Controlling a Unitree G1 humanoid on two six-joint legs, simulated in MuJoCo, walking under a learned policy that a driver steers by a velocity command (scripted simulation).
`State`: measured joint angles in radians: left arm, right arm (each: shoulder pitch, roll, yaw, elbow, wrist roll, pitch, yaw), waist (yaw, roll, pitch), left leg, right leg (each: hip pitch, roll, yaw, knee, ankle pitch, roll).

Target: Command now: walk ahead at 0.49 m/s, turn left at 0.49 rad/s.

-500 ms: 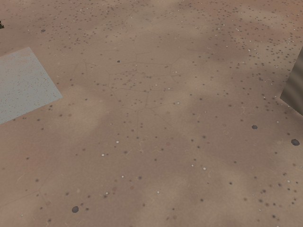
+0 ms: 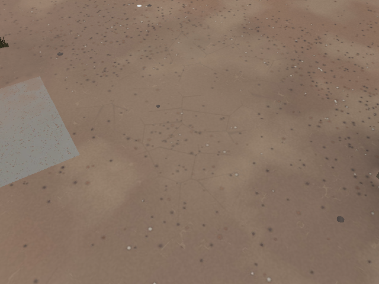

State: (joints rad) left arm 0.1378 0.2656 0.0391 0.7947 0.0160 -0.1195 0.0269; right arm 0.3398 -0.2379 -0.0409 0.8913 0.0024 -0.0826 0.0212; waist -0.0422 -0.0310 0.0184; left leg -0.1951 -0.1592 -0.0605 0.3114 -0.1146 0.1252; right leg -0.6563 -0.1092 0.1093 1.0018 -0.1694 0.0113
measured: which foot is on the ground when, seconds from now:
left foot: down 0.00-0.26, up 0.28-0.74, down 0.76-1.00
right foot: up 0.00-0.22, down 0.24-0.78, up 0.80-1.00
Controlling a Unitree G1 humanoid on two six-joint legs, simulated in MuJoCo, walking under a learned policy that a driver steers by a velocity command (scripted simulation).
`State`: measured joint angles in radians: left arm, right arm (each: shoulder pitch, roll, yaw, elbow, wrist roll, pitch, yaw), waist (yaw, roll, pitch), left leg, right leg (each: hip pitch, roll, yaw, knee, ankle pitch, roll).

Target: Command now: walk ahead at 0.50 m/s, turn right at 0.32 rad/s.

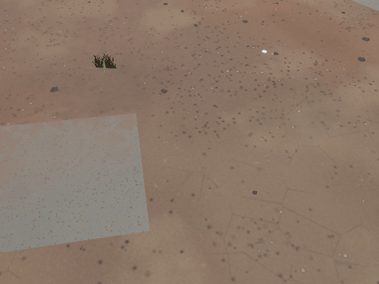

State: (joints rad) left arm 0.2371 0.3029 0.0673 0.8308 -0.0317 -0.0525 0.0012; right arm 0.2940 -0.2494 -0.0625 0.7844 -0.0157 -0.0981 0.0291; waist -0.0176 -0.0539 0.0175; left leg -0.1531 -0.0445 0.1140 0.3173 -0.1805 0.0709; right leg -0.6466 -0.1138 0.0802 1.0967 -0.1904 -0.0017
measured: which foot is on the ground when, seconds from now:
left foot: down 0.00-0.34, up 0.36-0.78, down 0.80-1.00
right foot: up 0.00-0.32, down 0.34-0.82, up 0.84-1.00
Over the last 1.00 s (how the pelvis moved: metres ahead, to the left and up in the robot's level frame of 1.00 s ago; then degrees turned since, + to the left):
0.47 0.10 0.00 19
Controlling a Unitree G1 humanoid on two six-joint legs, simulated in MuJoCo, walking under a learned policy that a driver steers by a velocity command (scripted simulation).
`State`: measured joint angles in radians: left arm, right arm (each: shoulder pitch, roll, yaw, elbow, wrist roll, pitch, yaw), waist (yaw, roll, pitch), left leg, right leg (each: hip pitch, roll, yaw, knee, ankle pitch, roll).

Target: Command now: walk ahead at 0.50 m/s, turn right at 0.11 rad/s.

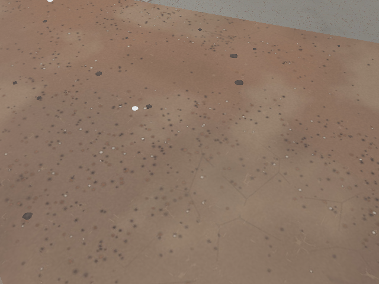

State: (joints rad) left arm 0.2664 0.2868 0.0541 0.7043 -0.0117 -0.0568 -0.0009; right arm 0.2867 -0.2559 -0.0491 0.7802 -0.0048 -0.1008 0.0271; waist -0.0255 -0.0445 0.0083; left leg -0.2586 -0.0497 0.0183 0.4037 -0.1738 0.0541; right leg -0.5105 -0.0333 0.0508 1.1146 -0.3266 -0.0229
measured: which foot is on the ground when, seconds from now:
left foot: down 0.00-0.34, up 0.36-0.86, down 0.88-1.00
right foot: up 0.00-0.32, down 0.34-0.88, up 0.90-1.00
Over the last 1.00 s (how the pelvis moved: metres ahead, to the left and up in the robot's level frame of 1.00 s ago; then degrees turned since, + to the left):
0.55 -0.10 0.00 -26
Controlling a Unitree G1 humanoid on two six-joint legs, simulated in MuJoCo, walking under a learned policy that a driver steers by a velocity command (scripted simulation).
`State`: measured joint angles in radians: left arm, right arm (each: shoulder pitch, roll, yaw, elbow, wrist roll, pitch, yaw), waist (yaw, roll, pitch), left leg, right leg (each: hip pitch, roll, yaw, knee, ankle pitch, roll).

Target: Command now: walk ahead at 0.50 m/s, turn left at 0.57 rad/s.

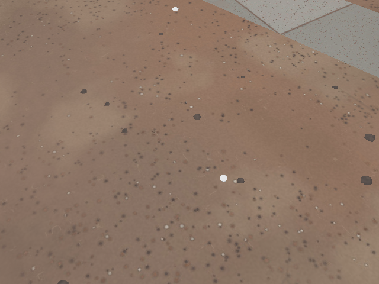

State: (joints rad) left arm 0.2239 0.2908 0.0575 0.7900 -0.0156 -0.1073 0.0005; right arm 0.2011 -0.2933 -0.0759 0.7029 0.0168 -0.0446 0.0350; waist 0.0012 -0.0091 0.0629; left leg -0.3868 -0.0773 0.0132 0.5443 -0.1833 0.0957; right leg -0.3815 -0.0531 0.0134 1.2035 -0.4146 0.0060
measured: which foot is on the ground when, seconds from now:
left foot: down 0.00-0.36, up 0.38-0.82, down 0.84-1.00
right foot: up 0.00-0.34, down 0.36-0.84, up 0.86-1.00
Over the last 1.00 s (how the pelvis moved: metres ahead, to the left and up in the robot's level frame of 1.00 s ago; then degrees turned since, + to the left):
0.51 0.04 -0.01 21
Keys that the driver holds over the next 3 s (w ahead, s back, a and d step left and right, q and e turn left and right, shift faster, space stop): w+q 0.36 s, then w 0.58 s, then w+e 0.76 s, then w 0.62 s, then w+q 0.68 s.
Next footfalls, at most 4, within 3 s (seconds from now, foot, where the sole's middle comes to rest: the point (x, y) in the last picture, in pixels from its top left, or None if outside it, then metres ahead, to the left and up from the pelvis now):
0.36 right None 0.39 -0.12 -0.77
0.84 left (136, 250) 0.55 0.21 -0.77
1.38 right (180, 166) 0.91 0.06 -0.77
1.86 left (137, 115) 1.18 0.26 -0.77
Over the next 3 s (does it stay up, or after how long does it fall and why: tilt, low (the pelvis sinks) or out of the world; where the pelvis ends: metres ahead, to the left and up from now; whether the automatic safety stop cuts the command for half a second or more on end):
stays up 1.61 0.12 -0.01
